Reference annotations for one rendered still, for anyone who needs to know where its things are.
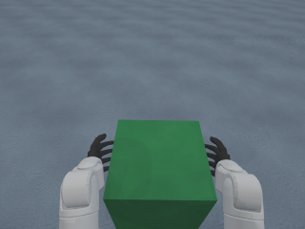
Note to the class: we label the robot right forearm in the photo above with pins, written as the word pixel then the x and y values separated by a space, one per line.
pixel 242 196

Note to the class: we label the carton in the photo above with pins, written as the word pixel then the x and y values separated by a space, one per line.
pixel 159 175

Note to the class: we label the right robot hand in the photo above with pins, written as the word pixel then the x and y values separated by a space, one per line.
pixel 220 153

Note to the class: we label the robot left forearm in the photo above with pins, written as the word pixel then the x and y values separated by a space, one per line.
pixel 79 195

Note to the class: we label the left robot hand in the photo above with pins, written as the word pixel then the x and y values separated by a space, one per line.
pixel 96 147

